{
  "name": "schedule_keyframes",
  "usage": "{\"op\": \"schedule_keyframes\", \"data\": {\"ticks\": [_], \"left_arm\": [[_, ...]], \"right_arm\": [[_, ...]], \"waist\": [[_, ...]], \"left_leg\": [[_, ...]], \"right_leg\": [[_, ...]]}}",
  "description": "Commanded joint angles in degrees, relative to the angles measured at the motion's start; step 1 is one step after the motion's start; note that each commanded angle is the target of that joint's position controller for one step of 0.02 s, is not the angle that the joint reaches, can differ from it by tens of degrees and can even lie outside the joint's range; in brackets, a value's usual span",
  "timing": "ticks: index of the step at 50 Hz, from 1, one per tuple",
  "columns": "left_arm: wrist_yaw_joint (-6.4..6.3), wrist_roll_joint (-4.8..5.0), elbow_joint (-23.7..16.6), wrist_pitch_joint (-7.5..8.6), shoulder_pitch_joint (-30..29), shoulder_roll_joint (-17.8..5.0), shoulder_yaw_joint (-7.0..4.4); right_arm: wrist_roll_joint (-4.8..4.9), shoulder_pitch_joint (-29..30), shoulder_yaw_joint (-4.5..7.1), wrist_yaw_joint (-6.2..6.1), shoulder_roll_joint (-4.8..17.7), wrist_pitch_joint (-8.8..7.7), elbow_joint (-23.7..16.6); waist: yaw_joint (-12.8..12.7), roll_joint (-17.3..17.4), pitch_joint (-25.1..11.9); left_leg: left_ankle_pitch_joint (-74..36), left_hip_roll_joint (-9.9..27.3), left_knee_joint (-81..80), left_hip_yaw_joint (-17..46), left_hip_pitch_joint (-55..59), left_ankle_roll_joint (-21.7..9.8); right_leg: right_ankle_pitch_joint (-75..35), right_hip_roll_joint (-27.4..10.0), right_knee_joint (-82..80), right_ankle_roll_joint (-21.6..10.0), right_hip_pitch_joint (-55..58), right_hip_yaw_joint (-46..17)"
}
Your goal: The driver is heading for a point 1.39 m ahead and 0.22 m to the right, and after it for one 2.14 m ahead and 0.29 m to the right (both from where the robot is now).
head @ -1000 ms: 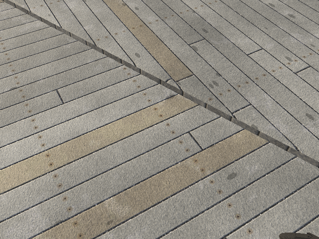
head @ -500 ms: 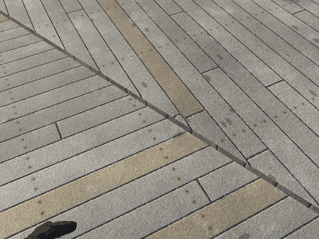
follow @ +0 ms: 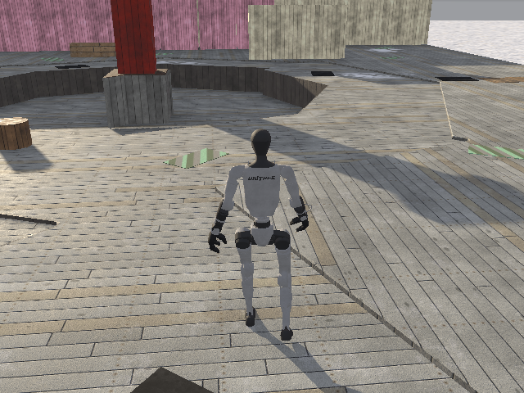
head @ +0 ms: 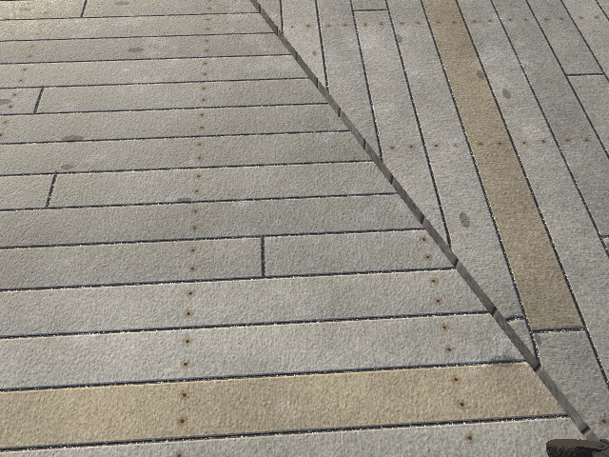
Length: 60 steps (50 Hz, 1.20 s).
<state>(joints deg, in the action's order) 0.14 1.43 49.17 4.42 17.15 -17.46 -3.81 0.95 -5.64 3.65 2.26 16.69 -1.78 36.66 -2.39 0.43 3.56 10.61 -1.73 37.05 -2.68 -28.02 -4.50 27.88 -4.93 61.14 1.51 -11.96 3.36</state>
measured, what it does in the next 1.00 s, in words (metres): walks ahead: right foot, then left foot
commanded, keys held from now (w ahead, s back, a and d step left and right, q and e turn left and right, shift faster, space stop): w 1.00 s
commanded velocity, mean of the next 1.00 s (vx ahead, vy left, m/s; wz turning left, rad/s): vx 0.50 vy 0.00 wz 0.08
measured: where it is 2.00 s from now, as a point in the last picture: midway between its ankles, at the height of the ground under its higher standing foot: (351, 199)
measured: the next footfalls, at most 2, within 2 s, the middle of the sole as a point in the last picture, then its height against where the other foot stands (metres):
right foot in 0.46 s outside the picture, level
left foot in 1.00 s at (285, 325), level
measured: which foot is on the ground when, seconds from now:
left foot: down 0.00-0.48, up 0.50-0.98, down 1.00-1.00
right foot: up 0.00-0.44, down 0.46-1.00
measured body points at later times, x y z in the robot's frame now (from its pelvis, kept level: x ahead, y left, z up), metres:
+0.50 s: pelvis +0.28 -0.05 +0.00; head +0.32 -0.06 +0.45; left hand +0.48 +0.21 -0.08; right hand +0.31 -0.34 -0.13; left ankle +0.10 +0.08 -0.69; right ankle +0.40 -0.15 -0.72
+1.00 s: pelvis +0.56 -0.02 +0.01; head +0.59 -0.01 +0.46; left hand +0.54 +0.27 -0.13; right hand +0.80 -0.24 -0.07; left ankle +0.69 +0.10 -0.72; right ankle +0.40 -0.15 -0.72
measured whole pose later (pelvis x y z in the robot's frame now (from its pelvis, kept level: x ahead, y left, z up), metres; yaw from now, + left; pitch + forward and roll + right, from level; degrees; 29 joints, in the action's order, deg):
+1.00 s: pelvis +0.56 -0.02 +0.01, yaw +2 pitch +3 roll -2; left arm -0.2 1.1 52.9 2.7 22.0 -17.3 -3.3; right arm 0.5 -2.5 2.1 2.3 14.8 -4.9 40.0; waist -4.3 1.2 0.7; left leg 1.8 1.7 27.6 -1.0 -28.2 -3.6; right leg 24.5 0.6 19.4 0.3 3.3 1.9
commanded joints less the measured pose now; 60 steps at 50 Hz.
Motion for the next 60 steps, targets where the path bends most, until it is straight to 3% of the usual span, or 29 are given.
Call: {"op": "schedule_keyframes", "data": {"ticks": [1, 2, 3, 6, 9, 13, 17, 20, 22, 23, 24, 25, 26, 27, 28, 29, 33, 39, 45, 48, 49, 50, 51, 52, 53, 54, 55, 57, 60], "left_arm": [[0.28, 0.98, -7.1, 3.18, -4.9, -7.2, -0.76], [-0.32, -0.62, -6.3, 2.64, -5.8, -7.0, -1.04], [-0.17, -0.64, -5.9, 1.91, -3.0, -6.7, -1.08], [-0.26, -1.13, -4.8, 0.21, -1.7, -5.0, -0.87], [-0.25, -1.71, -6.6, -0.02, -7.2, -3.5, -0.33], [0.70, -1.07, -8.0, 0.75, -14.1, -2.1, 0.46], [1.93, -0.65, -10.0, 1.29, -19.2, -2.6, 0.65], [2.68, -0.77, -10.5, 1.66, -18.1, -4.0, 0.32], [2.44, -0.96, -8.5, 1.81, -10.3, -6.2, -0.91], [1.95, -1.29, -6.1, 1.79, -1.6, -9.0, -2.17], [1.53, -2.47, -5.1, 1.73, 6.3, -14.4, -3.38], [1.82, -1.28, -3.6, 1.36, 9.2, -12.9, -3.14], [1.79, -0.37, -4.2, 1.25, 6.7, -9.2, -1.77], [1.47, -0.74, -4.9, 0.99, 3.0, -7.6, -1.27], [1.39, -1.30, -5.3, 0.84, -0.7, -6.6, -0.86], [1.40, -1.92, -5.8, 1.03, -3.0, -5.0, -0.29], [1.37, -1.62, -4.8, 1.97, -4.3, -6.0, -0.47], [0.22, -0.91, -2.4, 1.28, -0.4, -7.8, -0.91], [-0.23, -0.21, 0.9, -0.40, 4.9, -8.8, -1.35], [-0.65, -0.09, 1.2, -1.22, 3.5, -10.0, -1.86], [-0.76, -0.06, 1.1, -1.54, 2.3, -9.8, -1.74], [-0.89, -0.66, 0.5, -1.60, 2.4, -7.9, -0.94], [-0.61, -1.63, -1.3, -0.71, 7.4, -2.5, 0.89], [-0.14, -1.14, -0.4, 0.63, 8.7, -1.5, 1.49], [0.40, 0.42, -1.3, 1.66, 4.0, -7.3, -0.03], [0.59, 1.31, -2.5, 2.06, -0.5, -7.7, -0.10], [0.42, 0.81, -2.7, 1.86, -2.5, -7.0, -0.11], [0.13, 0.10, -1.7, 0.28, -0.9, -5.7, -0.50], [-0.40, 0.14, -1.7, -1.64, -0.3, -3.2, -0.29]], "right_arm": [[-0.33, -12.9, 2.64, -0.29, 9.1, -1.35, 0.2], [-0.68, -9.1, 1.79, -0.29, 6.3, -1.61, 0.1], [-1.43, -7.6, 1.56, -0.46, 6.2, -1.88, -0.4], [-1.11, -7.1, 1.75, -0.73, 6.5, -3.00, 0.6], [-0.89, -9.1, 1.80, -1.51, 7.1, -3.17, 2.2], [-0.52, -12.2, 1.93, -2.06, 8.1, -2.92, 4.4], [-0.06, -15.8, 2.23, -2.17, 8.8, -2.27, 7.2], [0.22, -16.0, 2.63, -2.62, 9.6, -1.49, 8.3], [0.18, -14.2, 2.66, -2.86, 10.1, -0.93, 8.3], [-0.24, -14.4, 1.89, -3.02, 8.4, -0.73, 8.0], [-0.99, -19.4, 0.26, -2.90, 3.7, -1.32, 6.2], [-0.51, -21.2, -0.51, -2.65, 1.7, -2.39, 6.9], [0.67, -16.9, 0.73, -2.19, 7.4, -3.36, 6.1], [1.47, -11.9, 0.80, -1.93, 8.0, -3.87, 4.6], [0.83, -9.1, 0.71, -2.02, 7.6, -3.98, 3.9], [-0.04, -8.8, 1.08, -2.19, 7.4, -3.58, 4.0], [-0.44, -11.1, 0.64, -2.52, 4.2, -1.73, 4.8], [-0.62, -0.2, -0.27, -1.92, 1.7, -2.53, 2.3], [0.04, 8.0, -0.37, -0.23, 2.5, -3.44, -0.7], [-0.20, 3.9, 0.47, 0.17, 4.7, -3.74, -0.1], [-0.44, -2.6, 1.48, -0.08, 6.3, -3.77, 1.8], [-0.72, -12.0, 2.84, -0.64, 9.3, -3.64, 4.4], [-1.92, -19.3, 4.16, -1.16, 15.3, -3.36, 5.4], [-0.70, -20.9, 3.64, -0.99, 13.1, -2.99, 6.3], [-0.28, -17.9, 2.35, -1.03, 9.5, -2.91, 5.9], [-0.57, -14.1, 1.80, -1.33, 7.7, -2.84, 5.2], [-1.01, -10.5, 1.28, -1.26, 6.2, -2.94, 5.1], [-1.72, -7.0, 0.67, -1.04, 3.8, -3.83, 5.2], [-1.89, -6.5, 1.30, -1.22, 5.2, -5.02, 6.8]], "waist": [[6.8, 1.4, -11.1], [4.9, 0.5, -8.0], [2.5, 4.2, -7.7], [1.0, 2.3, -6.5], [2.4, 1.5, -3.7], [5.4, 2.5, -1.4], [7.2, 3.0, 0.6], [5.5, 4.2, -0.1], [0.8, 4.8, -5.1], [-2.9, 3.5, -11.6], [-3.0, -6.2, -21.7], [-3.0, -17.4, -27.1], [-4.3, -11.5, -20.5], [-3.6, -8.0, -13.6], [-1.9, -4.1, -8.2], [-0.1, -3.9, -5.9], [3.2, -5.1, -4.2], [-0.1, -3.8, -1.7], [-2.4, -3.9, 0.7], [1.1, -5.4, -2.2], [4.8, -5.0, -6.2], [8.7, -3.4, -13.1], [8.3, 7.7, -22.7], [8.3, 16.0, -27.8], [9.0, 10.4, -20.0], [8.1, 6.9, -13.3], [6.3, 3.2, -8.4], [3.2, 4.7, -5.1], [1.5, 4.0, -3.4]], "left_leg": [[-1.6, 18.0, -19.5, 28.8, 34.1, -12.5], [-6.9, 14.9, -20.7, 23.0, 27.3, -10.1], [-11.1, 14.9, -22.1, 21.3, 22.5, -10.9], [-14.6, 13.5, -26.3, 16.2, 17.5, -11.7], [-16.8, 12.4, -27.9, 11.9, 18.5, -10.5], [-11.3, 11.0, -29.0, 8.5, 19.5, -8.0], [-10.4, 13.9, -26.7, 9.7, 25.9, -7.6], [-17.0, 16.1, -22.8, 10.8, 31.0, -6.1], [-33.7, 13.9, -13.3, 8.7, 31.3, -4.2], [-34.1, 10.7, -1.9, 6.2, 26.4, -2.4], [-15.8, 4.4, 19.6, 3.3, 7.3, 1.4], [21.4, -3.2, 33.9, 6.8, -7.6, 3.5], [21.4, 0.5, 39.1, 11.2, -14.6, 2.7], [16.7, 3.5, 38.4, 9.2, -16.6, 2.0], [12.0, 6.1, 34.4, 7.4, -15.5, 2.0], [8.8, 8.1, 30.6, 7.6, -12.6, 2.2], [3.6, 9.7, 23.8, 6.6, -7.9, 4.2], [-14.7, 8.2, 2.7, 4.0, -8.3, 5.5], [-12.9, 6.2, -6.9, 3.8, -9.6, 3.6], [-6.6, 3.9, -9.0, 2.2, -2.3, 1.1], [-7.2, 2.0, -10.6, 0.3, 7.1, -0.4], [-9.0, 4.2, -8.7, 2.3, 22.5, -2.7], [-6.8, 18.9, -7.8, 23.9, 46.0, -10.2], [2.3, 24.9, -17.0, 44.0, 52.6, -15.6], [8.5, 22.9, -18.9, 39.0, 47.2, -12.8], [7.4, 21.1, -20.0, 30.4, 39.0, -10.5], [3.7, 18.9, -22.4, 24.5, 30.7, -9.2], [-3.5, 16.1, -26.2, 16.9, 21.2, -7.5], [-8.3, 16.1, -30.1, 10.0, 17.3, -8.2]], "right_leg": [[-4.2, -2.0, 12.8, -2.2, -32.6, -6.3], [-7.4, -3.7, 8.3, -2.5, -28.9, -6.3], [-9.6, -4.5, 7.1, -2.1, -25.0, -6.8], [-13.7, -4.6, 1.6, -0.2, -22.7, -6.2], [-23.3, -4.2, -8.8, 1.1, -26.7, -6.1], [-34.7, -1.6, -23.0, 0.6, -24.3, -4.4], [-33.3, 0.0, -29.5, -1.1, -25.6, -4.5], [-26.8, 1.1, -32.2, -3.5, -23.6, -4.3], [-24.4, 4.4, -34.0, -5.9, -11.7, -1.1], [-26.4, 3.1, -32.6, -8.0, 2.3, -2.1], [-24.2, -10.9, -31.2, -15.4, 25.3, -21.9], [-12.9, -17.7, -40.7, -21.4, 34.8, -44.1], [-4.0, -16.3, -43.4, -18.7, 31.2, -41.5], [-4.0, -14.4, -44.5, -16.3, 23.8, -33.7], [-8.8, -12.2, -46.2, -15.3, 15.3, -28.1], [-13.3, -10.6, -48.0, -14.8, 9.3, -24.7], [-24.1, -8.6, -52.9, -15.9, 1.2, -16.6], [-29.7, -5.0, -54.4, -13.0, 3.3, -7.4], [-31.1, -9.1, -50.6, -12.1, 13.3, -8.3], [-44.6, -9.9, -44.0, -10.4, 16.6, -8.1], [-53.1, -7.8, -36.4, -9.2, 15.4, -6.1], [-50.7, -4.9, -24.4, -7.4, 8.7, -3.9], [-29.4, 2.2, -2.3, -3.8, -12.2, -1.1], [4.7, 8.2, 10.1, -2.4, -25.2, -6.6], [3.7, 4.3, 14.8, -3.4, -31.5, -10.1], [-1.2, 1.4, 13.8, -4.1, -32.6, -8.7], [-5.6, -0.8, 10.0, -3.9, -30.7, -7.7], [-10.7, -3.2, 5.2, -3.3, -24.3, -8.8], [-15.6, -3.2, 2.1, -1.8, -24.5, -9.8]]}}
Velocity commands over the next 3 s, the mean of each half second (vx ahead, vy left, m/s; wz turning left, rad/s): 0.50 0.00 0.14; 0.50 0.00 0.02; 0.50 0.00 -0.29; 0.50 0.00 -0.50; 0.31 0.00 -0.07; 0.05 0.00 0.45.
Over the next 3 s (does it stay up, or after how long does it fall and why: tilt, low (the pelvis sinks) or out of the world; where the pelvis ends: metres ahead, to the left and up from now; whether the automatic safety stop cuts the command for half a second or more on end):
stays up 1.35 -0.15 0.08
